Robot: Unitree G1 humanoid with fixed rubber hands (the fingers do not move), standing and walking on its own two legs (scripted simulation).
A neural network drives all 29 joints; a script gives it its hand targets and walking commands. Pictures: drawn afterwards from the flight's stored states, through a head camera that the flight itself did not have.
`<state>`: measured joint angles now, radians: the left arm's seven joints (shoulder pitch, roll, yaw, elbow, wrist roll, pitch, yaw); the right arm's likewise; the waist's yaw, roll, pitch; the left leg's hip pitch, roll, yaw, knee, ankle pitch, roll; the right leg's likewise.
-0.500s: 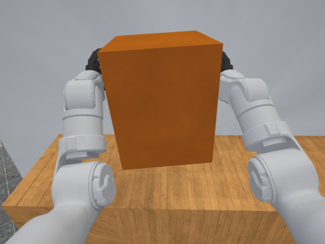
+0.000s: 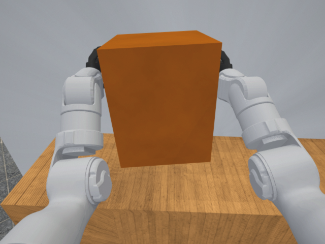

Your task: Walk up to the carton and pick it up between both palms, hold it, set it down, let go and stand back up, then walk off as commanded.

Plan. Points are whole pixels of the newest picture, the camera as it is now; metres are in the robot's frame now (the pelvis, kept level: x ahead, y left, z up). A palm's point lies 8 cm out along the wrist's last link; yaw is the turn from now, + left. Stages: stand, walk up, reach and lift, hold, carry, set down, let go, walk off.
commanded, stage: hold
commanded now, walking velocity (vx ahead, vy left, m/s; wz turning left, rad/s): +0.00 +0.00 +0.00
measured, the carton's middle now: (161, 94) +0.37 +0.01 +0.28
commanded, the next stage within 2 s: none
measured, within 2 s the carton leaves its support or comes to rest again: neither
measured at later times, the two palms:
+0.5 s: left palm (99, 81) +0.37 +0.15 +0.31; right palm (228, 82) +0.36 -0.15 +0.31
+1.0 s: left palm (96, 76) +0.37 +0.15 +0.33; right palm (228, 79) +0.36 -0.14 +0.31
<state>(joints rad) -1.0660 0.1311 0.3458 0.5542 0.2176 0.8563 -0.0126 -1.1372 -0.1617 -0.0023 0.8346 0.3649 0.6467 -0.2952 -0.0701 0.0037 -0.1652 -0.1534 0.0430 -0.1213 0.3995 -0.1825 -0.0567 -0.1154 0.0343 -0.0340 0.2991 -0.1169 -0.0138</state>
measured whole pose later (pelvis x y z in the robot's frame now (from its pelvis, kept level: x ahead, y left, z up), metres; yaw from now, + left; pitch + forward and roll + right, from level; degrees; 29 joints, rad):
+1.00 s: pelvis +0.00 +0.00 +0.00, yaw +0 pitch -4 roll -1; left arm -1.07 0.11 0.35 0.54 0.23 0.86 0.01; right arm -1.14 -0.17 -0.02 0.83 0.37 0.67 -0.29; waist -0.08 0.01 -0.17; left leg -0.15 0.04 -0.12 0.40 -0.18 -0.05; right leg -0.12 0.04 -0.01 0.31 -0.12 -0.01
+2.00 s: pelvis +0.00 +0.01 +0.00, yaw +0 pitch -5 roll -1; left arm -1.01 0.08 0.36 0.45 0.24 0.88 0.02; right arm -1.10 -0.18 0.00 0.77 0.40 0.68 -0.30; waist -0.08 0.01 -0.15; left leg -0.12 0.03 -0.11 0.40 -0.19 -0.05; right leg -0.08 0.04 0.01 0.30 -0.12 0.00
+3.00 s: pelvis +0.01 +0.01 +0.00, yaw +0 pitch -5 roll -2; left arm -1.01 0.08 0.34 0.45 0.24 0.88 0.01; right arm -1.08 -0.18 0.01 0.77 0.41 0.68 -0.30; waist -0.09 0.01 -0.15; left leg -0.12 0.03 -0.11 0.40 -0.19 -0.04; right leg -0.08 0.04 0.01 0.29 -0.13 0.00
